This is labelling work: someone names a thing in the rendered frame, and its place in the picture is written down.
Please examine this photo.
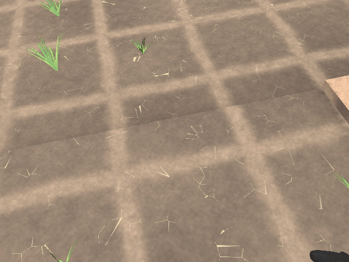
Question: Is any robot right hand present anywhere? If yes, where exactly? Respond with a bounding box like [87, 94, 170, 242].
[310, 250, 349, 262]

